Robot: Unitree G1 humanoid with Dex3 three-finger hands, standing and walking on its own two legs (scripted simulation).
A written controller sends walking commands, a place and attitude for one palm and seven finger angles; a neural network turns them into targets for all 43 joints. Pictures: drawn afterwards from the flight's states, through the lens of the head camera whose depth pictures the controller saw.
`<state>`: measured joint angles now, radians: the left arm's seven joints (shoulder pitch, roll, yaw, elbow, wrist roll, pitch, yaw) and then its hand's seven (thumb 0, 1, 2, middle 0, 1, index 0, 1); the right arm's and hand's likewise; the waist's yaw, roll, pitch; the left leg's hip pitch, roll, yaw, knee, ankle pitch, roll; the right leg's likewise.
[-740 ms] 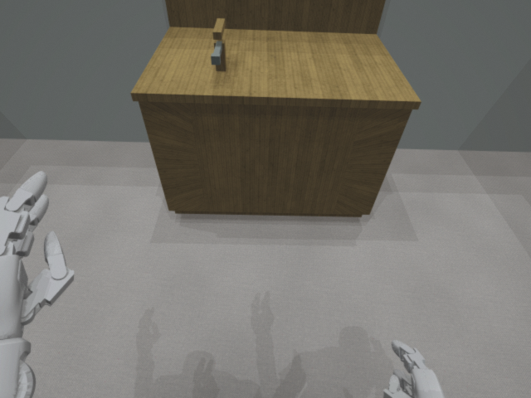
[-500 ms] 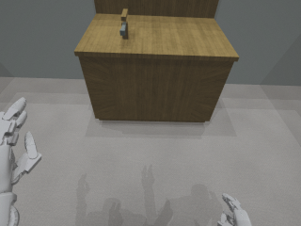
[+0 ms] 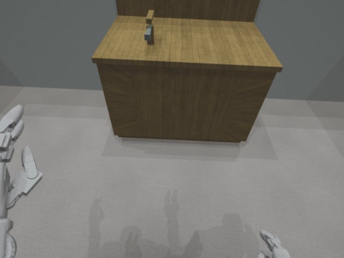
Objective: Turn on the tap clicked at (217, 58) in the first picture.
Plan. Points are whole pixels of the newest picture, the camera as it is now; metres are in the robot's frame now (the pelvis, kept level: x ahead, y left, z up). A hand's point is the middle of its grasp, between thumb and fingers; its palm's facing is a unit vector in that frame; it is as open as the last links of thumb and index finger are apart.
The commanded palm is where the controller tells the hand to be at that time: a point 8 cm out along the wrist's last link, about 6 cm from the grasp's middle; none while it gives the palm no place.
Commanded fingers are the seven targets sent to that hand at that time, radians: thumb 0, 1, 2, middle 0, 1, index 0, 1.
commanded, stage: walk to a spot facing it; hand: left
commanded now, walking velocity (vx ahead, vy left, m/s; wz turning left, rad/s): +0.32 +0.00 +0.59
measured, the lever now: (147, 36) +1.09 +0.16 +0.04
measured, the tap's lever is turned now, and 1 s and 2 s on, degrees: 0 0 0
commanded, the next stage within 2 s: none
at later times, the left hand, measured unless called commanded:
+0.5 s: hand (52, 144) +0.27 +0.24 +0.18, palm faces +0.50 -0.69 -0.53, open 7.4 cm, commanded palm +0.20 +0.27 +0.19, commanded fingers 0.00 0.90 0.90 -0.20 -0.30 -0.20 -0.30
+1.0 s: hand (14, 126) +0.31 +0.32 +0.19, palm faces +0.75 -0.54 -0.40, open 7.4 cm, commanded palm +0.21 +0.32 +0.19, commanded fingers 0.00 0.90 0.90 -0.20 -0.30 -0.20 -0.30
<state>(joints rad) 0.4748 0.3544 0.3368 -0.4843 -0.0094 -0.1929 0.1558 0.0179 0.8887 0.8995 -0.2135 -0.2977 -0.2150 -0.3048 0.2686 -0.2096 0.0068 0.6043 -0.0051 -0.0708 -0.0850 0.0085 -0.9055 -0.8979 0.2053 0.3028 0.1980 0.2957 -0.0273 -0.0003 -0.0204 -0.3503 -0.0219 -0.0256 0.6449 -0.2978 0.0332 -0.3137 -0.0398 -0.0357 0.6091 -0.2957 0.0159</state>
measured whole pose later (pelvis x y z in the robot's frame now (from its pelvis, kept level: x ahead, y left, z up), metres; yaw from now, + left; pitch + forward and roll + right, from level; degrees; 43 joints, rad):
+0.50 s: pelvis +0.11 -0.04 +0.00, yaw +13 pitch +0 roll -1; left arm 0.49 0.42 0.37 -0.48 -0.02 -0.21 0.11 0.02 0.89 0.90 -0.22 -0.30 -0.22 -0.31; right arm 0.24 -0.18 0.00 0.65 -0.01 -0.06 -0.06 0.01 -0.90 -0.90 0.21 0.30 0.20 0.30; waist -0.03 0.06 0.03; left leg -0.39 -0.02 -0.09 1.02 -0.48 0.00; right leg -0.33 -0.03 -0.15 0.62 -0.27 -0.03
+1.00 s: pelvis +0.21 -0.01 -0.01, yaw +29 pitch -1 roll +1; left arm 0.37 0.43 0.39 -0.56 -0.03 -0.16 0.16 0.02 0.89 0.90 -0.21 -0.30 -0.21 -0.30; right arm 0.12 -0.12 0.01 0.55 0.01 -0.04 -0.04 0.01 -0.91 -0.90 0.20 0.30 0.19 0.29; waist -0.03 -0.06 0.08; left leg -0.37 0.03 0.11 0.66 -0.27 0.04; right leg -0.53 -0.11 -0.06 1.33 -0.51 0.07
